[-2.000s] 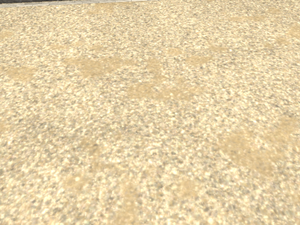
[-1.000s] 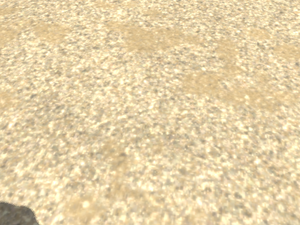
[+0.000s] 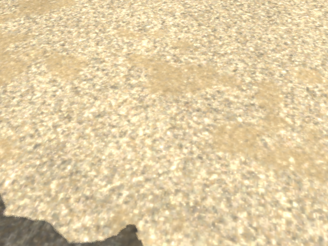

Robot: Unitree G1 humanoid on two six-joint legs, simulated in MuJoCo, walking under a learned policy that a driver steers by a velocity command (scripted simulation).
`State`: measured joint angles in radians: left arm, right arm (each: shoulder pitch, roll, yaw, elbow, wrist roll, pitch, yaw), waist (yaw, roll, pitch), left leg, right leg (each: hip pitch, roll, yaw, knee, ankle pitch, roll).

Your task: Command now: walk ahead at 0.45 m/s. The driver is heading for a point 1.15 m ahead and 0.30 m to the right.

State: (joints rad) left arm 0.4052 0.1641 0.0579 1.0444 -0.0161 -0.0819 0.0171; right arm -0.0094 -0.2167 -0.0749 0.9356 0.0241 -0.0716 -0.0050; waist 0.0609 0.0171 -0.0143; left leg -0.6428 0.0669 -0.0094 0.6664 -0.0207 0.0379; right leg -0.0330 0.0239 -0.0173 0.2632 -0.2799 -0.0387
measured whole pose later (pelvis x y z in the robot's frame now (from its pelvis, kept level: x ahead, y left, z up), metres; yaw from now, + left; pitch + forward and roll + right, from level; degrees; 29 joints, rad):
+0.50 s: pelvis +0.24 +0.06 +0.00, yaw -10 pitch +0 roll +1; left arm 0.12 0.25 0.12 0.93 -0.03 -0.04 0.01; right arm 0.32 -0.21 -0.06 1.07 -0.02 -0.10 -0.02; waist -0.05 -0.03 0.00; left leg -0.02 -0.04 0.21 0.22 -0.21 0.06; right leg -0.74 -0.09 0.12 0.88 0.05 -0.06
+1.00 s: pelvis +0.49 -0.06 +0.00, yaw -28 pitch +2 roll +0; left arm 0.29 0.23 0.08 0.85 -0.02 -0.06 0.00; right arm 0.03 -0.28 -0.08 0.81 -0.01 -0.11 -0.01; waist 0.04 0.02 0.04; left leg -0.65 0.12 -0.08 0.92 -0.19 -0.04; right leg -0.19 0.11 0.07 0.34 -0.17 -0.10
